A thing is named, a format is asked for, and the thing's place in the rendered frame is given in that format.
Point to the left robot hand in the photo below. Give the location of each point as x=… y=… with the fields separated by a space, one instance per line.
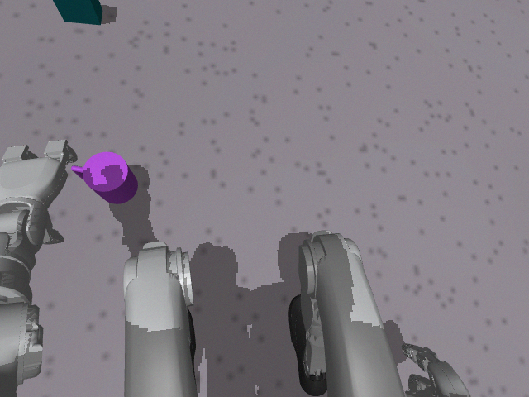
x=23 y=174

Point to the left robot arm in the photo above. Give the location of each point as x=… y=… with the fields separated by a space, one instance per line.
x=23 y=223

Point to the right robot foot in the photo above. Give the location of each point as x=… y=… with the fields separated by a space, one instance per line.
x=311 y=384

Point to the right robot hand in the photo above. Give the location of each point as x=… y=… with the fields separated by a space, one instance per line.
x=444 y=381

